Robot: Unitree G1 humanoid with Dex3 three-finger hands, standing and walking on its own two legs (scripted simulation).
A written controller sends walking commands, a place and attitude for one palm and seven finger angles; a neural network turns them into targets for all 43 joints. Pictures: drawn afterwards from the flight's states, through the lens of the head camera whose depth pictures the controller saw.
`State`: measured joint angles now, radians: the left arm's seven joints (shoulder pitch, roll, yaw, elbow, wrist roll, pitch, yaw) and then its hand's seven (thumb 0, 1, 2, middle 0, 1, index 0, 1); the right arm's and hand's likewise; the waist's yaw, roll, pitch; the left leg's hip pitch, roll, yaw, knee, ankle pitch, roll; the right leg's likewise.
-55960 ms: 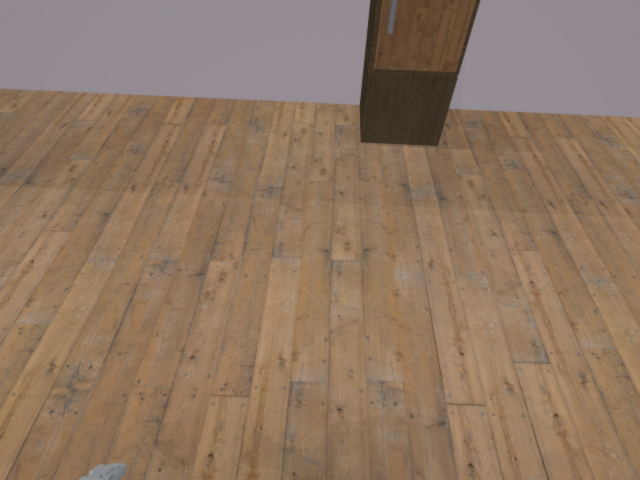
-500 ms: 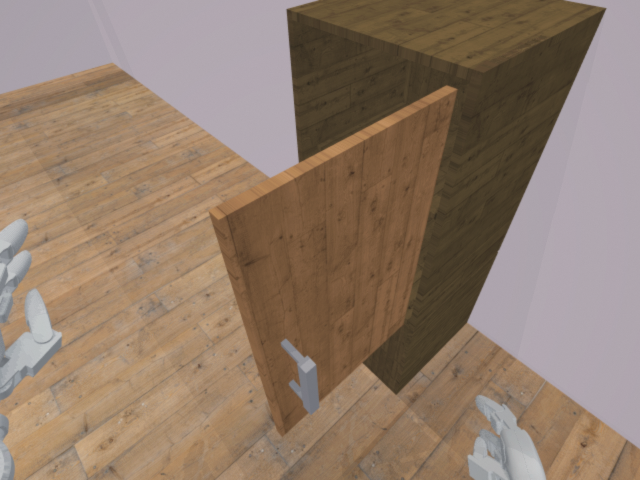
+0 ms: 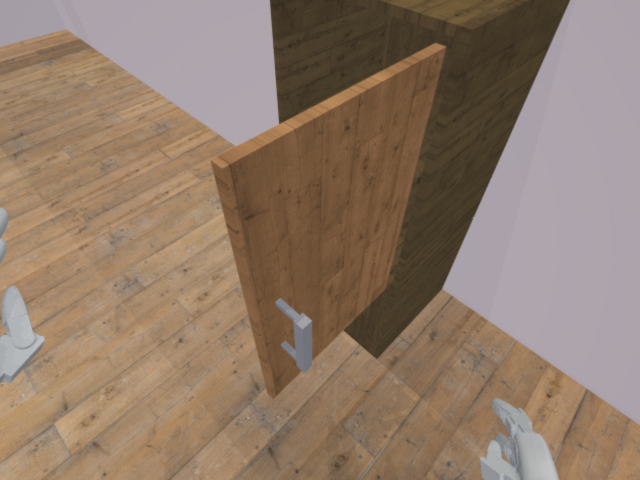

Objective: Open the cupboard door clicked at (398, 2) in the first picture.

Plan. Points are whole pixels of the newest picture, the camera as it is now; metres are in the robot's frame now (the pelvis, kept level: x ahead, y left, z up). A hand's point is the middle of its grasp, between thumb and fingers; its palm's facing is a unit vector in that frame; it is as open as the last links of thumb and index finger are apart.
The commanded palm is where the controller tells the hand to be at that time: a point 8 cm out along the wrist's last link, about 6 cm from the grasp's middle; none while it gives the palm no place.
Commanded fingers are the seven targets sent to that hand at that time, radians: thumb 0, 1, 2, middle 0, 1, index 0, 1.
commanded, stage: step back with the hand held close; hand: left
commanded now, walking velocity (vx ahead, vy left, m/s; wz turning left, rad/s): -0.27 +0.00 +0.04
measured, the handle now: (294, 336) +0.34 +0.06 -0.09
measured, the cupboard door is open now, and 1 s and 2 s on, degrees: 91 91 91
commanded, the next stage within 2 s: stop stepping back and stand still in 0.62 s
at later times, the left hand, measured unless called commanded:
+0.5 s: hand out of the picture +0.16 +0.27 +0.18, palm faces +0.40 -0.84 -0.37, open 7.4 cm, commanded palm +0.09 +0.30 +0.19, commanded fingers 0.00 0.90 0.90 -0.20 -0.30 -0.20 -0.30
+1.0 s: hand out of the picture +0.07 +0.22 +0.17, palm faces +0.37 -0.83 -0.41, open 7.4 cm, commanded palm -0.01 +0.26 +0.19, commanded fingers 0.00 0.90 0.90 -0.20 -0.30 -0.20 -0.30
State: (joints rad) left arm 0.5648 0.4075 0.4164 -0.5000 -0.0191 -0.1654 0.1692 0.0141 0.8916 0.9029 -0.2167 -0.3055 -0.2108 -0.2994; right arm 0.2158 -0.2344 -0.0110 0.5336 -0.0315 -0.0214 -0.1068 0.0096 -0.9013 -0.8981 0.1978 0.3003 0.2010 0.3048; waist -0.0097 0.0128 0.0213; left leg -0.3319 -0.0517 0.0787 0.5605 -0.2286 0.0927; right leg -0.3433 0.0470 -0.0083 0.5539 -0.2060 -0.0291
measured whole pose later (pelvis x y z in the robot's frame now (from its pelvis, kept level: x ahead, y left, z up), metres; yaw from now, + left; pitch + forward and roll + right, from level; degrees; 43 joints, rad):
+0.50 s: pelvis -0.06 +0.00 +0.02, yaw -2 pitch +4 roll -5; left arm 0.52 0.43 0.42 -0.57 -0.05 -0.19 0.17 0.02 0.89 0.90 -0.21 -0.30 -0.21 -0.30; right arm 0.18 -0.14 0.03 0.64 -0.03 -0.13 -0.06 0.01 -0.90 -0.90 0.20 0.30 0.20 0.31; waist 0.00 -0.03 -0.03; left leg -0.39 0.03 0.07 0.28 0.02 0.08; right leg -0.21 0.06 0.01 0.75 -0.51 0.00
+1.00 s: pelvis -0.17 -0.03 +0.00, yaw -5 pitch -1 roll +1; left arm 0.48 0.43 0.42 -0.46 -0.06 -0.14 0.16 0.01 0.89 0.90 -0.21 -0.31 -0.21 -0.30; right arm 0.22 -0.23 0.00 0.63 0.01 -0.07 -0.08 0.01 -0.90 -0.90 0.20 0.30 0.20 0.30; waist -0.02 -0.06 -0.01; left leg -0.35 -0.03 0.06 0.53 -0.17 0.05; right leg -0.19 0.04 0.01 0.64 -0.47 0.03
